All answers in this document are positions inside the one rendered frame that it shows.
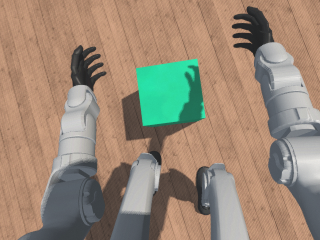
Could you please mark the right robot thigh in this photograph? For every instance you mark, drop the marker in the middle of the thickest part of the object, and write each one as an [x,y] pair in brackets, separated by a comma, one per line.
[226,215]

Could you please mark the carton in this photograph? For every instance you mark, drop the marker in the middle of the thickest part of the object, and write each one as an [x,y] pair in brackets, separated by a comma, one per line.
[170,93]

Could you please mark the right robot foot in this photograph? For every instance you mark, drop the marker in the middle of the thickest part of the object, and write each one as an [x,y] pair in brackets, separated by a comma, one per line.
[205,210]

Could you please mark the robot right upper arm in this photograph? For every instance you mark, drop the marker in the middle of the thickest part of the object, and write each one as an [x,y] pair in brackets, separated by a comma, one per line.
[295,162]

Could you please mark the robot left forearm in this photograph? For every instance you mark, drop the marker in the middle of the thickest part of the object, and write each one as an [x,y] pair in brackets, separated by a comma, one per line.
[76,152]

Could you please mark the right robot hand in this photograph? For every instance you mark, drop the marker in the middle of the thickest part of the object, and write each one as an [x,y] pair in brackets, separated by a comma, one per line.
[259,27]

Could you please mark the robot right forearm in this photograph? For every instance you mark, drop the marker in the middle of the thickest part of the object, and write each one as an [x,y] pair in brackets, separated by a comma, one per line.
[290,111]

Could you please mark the left robot hand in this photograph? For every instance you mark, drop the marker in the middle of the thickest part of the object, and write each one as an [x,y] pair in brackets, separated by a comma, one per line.
[80,73]

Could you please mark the robot left upper arm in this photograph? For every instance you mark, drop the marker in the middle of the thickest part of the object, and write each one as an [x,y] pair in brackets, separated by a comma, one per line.
[69,209]

